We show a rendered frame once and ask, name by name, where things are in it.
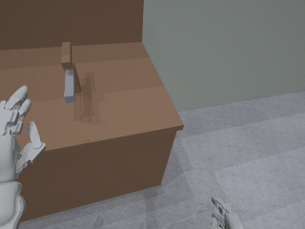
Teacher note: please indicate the right robot hand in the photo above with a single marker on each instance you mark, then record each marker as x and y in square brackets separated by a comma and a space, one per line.
[230, 220]

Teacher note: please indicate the robot left forearm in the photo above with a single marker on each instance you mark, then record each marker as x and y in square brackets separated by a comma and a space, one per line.
[12, 205]

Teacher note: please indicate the tap lever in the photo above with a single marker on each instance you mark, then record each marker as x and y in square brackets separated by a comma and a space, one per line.
[69, 93]

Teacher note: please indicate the counter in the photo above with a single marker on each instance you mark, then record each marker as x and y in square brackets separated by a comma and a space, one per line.
[116, 138]

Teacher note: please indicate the left robot hand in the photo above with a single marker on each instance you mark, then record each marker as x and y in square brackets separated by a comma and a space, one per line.
[12, 114]

